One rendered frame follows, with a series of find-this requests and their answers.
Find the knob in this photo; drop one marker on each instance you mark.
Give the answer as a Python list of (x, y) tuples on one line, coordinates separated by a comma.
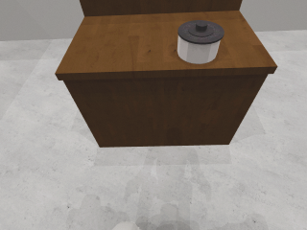
[(201, 26)]

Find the table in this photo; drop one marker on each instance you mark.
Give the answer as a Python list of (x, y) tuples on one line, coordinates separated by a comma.
[(124, 73)]

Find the lid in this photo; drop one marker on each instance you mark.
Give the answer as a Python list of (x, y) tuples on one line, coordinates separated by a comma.
[(187, 31)]

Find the pot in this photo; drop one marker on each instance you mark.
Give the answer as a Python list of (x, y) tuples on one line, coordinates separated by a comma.
[(197, 53)]

